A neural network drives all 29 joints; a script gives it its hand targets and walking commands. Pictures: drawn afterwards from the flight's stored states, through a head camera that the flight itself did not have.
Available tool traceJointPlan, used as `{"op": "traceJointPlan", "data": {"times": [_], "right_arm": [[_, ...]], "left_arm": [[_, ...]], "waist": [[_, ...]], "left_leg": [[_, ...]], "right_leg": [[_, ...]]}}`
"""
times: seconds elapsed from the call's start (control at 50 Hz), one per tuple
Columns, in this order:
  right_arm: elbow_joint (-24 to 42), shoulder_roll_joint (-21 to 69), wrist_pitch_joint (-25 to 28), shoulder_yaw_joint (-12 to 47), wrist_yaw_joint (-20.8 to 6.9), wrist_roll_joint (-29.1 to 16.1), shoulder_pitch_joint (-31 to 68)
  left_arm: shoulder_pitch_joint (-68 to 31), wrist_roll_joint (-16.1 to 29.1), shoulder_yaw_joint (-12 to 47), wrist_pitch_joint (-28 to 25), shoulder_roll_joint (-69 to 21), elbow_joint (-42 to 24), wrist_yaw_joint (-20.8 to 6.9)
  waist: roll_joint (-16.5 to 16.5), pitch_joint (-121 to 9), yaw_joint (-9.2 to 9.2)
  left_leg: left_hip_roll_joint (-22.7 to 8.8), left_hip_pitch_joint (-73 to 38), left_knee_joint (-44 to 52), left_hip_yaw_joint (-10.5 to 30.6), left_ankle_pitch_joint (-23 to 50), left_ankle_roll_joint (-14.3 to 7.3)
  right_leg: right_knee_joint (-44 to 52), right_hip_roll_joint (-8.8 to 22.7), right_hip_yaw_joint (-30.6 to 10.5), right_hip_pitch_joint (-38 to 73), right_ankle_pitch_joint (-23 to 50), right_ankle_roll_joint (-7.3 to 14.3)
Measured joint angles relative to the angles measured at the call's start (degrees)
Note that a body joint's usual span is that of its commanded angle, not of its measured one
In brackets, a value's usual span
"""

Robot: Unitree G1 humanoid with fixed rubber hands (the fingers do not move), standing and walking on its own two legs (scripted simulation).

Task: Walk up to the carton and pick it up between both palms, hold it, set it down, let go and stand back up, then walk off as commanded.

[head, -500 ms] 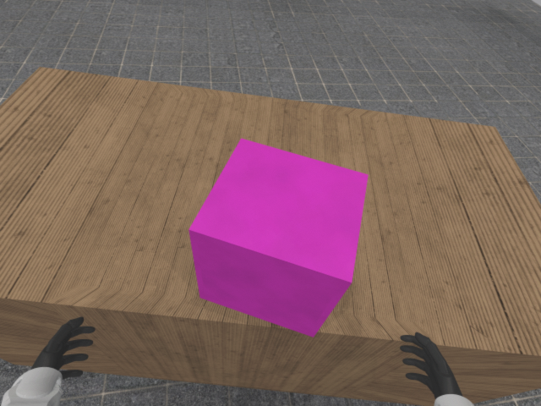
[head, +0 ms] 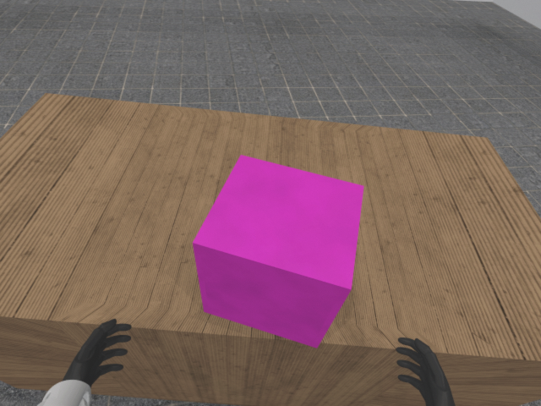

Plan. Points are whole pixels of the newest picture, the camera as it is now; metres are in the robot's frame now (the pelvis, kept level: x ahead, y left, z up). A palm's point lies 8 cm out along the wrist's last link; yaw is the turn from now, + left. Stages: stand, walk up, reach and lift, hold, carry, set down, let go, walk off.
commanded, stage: reach and lift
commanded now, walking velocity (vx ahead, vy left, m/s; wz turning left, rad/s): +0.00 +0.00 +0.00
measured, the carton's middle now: (279, 252) +0.37 -0.02 -0.02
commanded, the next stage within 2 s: none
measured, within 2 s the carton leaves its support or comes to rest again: neither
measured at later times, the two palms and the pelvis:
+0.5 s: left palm (70, 371) +0.17 +0.27 -0.03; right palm (397, 397) +0.14 -0.18 -0.03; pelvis +0.01 +0.00 +0.00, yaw +1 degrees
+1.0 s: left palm (69, 363) +0.17 +0.26 +0.00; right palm (391, 374) +0.16 -0.17 +0.00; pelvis +0.00 +0.02 -0.01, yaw +2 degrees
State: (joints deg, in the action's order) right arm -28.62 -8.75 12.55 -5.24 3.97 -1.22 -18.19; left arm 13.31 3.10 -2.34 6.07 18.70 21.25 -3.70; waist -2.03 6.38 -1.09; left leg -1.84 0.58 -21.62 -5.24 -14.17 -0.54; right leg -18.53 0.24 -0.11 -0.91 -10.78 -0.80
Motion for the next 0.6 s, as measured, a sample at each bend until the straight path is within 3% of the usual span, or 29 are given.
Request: {"op": "traceJointPlan", "data": {"times": [0.22,0.38,0.5,0.6], "right_arm": [[6.41,5.10,3.53,4.32,5.63,-1.55,-4.51],[7.84,7.67,7.82,6.82,9.25,-1.74,-6.58],[8.82,10.80,11.53,7.36,10.12,-3.26,-8.31],[6.53,11.97,15.22,7.33,9.98,-4.10,-6.99]], "left_arm": [[1.93,4.23,-0.18,-7.37,4.32,0.66,-4.90],[3.71,7.51,-0.14,-12.55,7.24,-0.52,-8.21],[5.03,7.55,1.68,-15.24,7.26,-5.27,-8.29],[5.44,6.67,2.82,-16.78,5.94,-9.25,-7.73]], "waist": [[3.18,-0.76,0.30],[1.40,0.53,-0.36],[-0.45,1.16,-1.43],[0.26,1.62,-1.20]], "left_leg": [[-0.37,0.22,-0.32,1.00,-0.51,0.48],[-0.71,1.10,-1.99,1.13,-1.48,0.45],[-1.12,2.70,-4.41,1.05,-2.97,0.25],[-1.04,3.46,-6.05,1.56,-3.92,0.01]], "right_leg": [[0.07,-0.39,0.86,0.28,-0.65,0.26],[-0.35,-0.69,0.88,-0.02,-0.95,0.22],[-0.88,-1.05,0.65,-0.86,-1.29,0.09],[-0.60,-1.11,0.77,-0.58,-1.39,0.81]]}}
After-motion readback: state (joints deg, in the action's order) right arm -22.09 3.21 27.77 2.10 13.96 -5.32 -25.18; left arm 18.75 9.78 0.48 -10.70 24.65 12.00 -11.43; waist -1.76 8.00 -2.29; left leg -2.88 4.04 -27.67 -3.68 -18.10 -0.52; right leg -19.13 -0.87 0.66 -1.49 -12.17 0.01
